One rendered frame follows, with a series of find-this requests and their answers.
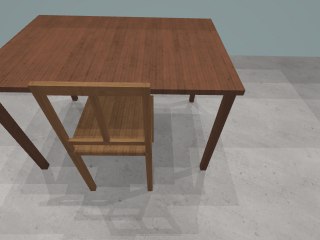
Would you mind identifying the table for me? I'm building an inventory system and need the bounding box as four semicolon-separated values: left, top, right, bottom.
0;15;246;171

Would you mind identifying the chair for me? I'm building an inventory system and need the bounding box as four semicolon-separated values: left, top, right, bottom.
27;81;154;191

